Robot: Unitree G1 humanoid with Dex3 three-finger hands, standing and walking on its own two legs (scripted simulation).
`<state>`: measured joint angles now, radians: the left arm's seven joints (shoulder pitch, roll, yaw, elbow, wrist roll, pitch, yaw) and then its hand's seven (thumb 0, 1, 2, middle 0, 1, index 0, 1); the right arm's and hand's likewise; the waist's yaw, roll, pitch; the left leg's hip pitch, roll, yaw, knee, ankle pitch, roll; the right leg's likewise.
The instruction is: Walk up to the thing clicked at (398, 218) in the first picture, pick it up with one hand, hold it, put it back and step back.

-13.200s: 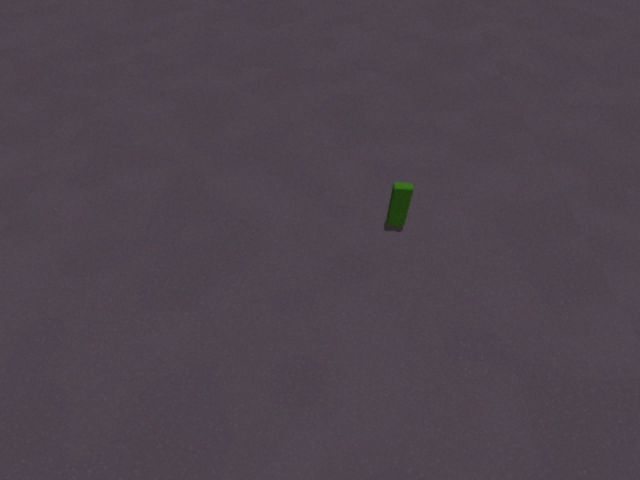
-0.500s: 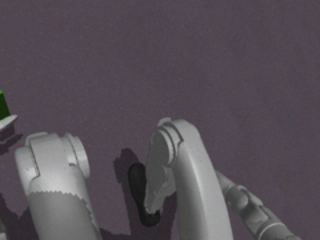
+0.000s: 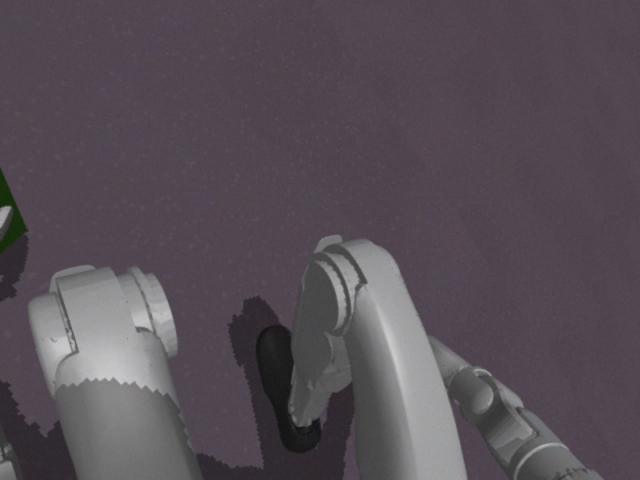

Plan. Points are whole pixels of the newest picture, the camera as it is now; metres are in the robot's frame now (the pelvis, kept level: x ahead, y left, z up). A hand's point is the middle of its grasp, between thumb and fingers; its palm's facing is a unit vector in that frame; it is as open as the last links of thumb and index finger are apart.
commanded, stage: close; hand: left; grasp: from the side
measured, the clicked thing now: out of the picture +0.40 +0.29 -0.18
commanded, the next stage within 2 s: settle in 0.36 s
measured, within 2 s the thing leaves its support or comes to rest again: leaves its support in 0.64 s
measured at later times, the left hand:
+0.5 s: hand out of the picture +0.38 +0.29 -0.15, palm faces +0.36 -0.93 +0.02, open 8.3 cm
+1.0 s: hand out of the picture +0.37 +0.30 -0.08, palm faces +0.34 -0.94 -0.02, open 8.5 cm
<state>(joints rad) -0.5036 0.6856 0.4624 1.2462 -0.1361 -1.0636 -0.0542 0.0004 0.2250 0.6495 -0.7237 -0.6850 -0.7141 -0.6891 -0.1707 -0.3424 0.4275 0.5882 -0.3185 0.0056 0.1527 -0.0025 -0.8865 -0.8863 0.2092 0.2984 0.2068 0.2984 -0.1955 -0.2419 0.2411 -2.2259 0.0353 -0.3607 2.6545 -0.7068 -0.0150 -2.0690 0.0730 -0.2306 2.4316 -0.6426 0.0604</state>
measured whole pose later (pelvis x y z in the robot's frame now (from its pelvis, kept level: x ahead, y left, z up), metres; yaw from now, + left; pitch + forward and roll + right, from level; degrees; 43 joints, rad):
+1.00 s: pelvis +0.01 +0.00 +0.01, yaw +3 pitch +19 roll -14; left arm -0.40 0.55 0.38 0.89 -0.14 -0.85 -0.08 0.03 -0.22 0.94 -0.88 -1.10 -0.86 -1.10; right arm -0.06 -0.32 0.26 0.62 -0.22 0.04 0.15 0.00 -0.92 -0.89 0.21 0.30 0.21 0.30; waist -0.13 -0.14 0.09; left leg -2.26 0.03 -0.28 2.58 -0.69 -0.01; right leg -2.11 0.04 -0.18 2.41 -0.66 0.05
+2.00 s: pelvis +0.02 -0.02 +0.09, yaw +10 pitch +31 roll -5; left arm -0.43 0.36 0.40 0.74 -0.18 -0.60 -0.23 0.01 -0.39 1.05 -0.94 -1.22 -0.92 -1.21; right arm 0.05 -0.28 0.03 0.65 -0.06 0.01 0.05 0.00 -0.91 -0.89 0.21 0.30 0.20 0.30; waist -0.07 -0.03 -0.13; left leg -2.14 0.04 -0.11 2.28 -0.69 -0.02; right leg -2.07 0.00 -0.06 2.23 -0.71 0.01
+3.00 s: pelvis +0.03 -0.01 +0.20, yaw +12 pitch +31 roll -4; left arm -0.24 0.29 0.29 0.36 -0.22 -0.38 -0.16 0.01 -0.41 1.07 -0.94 -1.23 -0.92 -1.21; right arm 0.09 -0.25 0.00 0.60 0.02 -0.01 -0.01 0.01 -0.91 -0.88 0.21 0.30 0.20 0.30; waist -0.03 0.01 -0.19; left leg -1.81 0.05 -0.07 1.93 -0.67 -0.01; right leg -1.75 -0.01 -0.05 1.89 -0.68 0.01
